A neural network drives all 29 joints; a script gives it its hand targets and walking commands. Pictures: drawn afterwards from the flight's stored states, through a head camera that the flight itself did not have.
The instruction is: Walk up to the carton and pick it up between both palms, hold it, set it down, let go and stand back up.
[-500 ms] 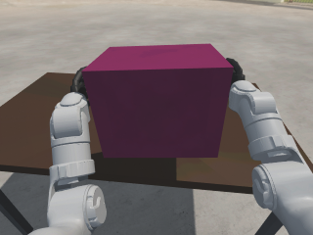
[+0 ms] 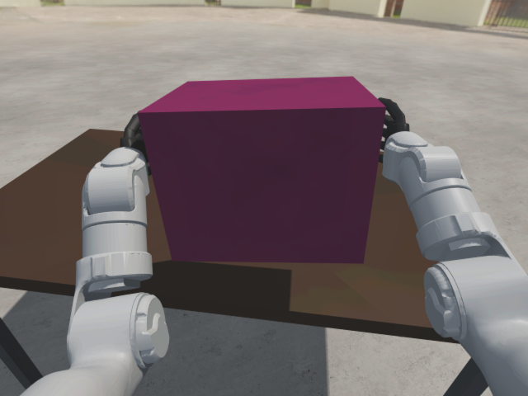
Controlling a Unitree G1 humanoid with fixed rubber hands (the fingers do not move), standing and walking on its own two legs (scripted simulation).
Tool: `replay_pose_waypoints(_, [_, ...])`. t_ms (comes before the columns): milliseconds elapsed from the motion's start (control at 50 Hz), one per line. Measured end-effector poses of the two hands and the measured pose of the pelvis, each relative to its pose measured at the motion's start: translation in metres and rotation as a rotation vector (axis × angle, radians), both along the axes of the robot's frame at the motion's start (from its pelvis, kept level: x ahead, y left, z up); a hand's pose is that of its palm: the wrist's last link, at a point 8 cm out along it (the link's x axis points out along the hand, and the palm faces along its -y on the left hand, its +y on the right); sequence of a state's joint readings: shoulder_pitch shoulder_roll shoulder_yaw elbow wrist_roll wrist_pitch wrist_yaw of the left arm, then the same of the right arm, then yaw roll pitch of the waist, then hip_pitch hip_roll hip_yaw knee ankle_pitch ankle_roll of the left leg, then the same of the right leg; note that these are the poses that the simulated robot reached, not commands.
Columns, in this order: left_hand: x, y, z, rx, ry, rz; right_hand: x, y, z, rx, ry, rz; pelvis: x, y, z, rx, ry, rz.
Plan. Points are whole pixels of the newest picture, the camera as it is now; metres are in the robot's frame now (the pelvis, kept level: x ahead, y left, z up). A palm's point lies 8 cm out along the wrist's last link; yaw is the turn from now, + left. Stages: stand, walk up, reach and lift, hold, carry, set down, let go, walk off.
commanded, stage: hold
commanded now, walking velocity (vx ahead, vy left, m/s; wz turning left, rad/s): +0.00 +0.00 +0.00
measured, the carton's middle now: (267, 163) +0.41 +0.01 +0.23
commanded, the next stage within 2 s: none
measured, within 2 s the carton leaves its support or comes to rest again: neither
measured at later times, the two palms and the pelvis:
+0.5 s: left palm (144, 161) +0.36 +0.19 +0.25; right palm (401, 152) +0.37 -0.19 +0.27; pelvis +0.01 +0.00 +0.00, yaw +0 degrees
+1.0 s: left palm (136, 157) +0.36 +0.20 +0.26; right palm (398, 146) +0.37 -0.18 +0.28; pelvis +0.00 +0.00 +0.00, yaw +0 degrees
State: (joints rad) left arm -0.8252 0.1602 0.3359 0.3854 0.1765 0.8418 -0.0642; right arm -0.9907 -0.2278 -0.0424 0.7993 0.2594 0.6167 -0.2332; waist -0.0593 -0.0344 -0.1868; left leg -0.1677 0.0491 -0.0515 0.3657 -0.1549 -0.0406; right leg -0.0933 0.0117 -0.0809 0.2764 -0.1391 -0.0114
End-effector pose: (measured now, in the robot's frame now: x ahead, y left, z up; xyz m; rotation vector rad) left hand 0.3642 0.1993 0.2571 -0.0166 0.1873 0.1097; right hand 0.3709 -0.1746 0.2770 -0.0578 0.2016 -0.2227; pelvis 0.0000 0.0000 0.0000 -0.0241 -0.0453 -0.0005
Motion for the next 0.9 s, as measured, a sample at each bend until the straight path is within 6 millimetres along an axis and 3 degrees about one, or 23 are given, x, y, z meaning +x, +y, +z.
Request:
replay_pose_waypoints(460, [0.001,-0.013,-0.003,0.021,-0.001,0.002,0.001,-0.012,-0.011,0.013,0.003,-0.009,0.006,0.000,0.000,0.000,0.001,-0.007])
replay_pose_waypoints(900, [-0.004,-0.003,0.006,0.002,-0.007,0.005,-0.004,-0.003,0.004,0.000,0.000,-0.001,-0.002,-0.003,0.000,0.001,-0.009,-0.001])
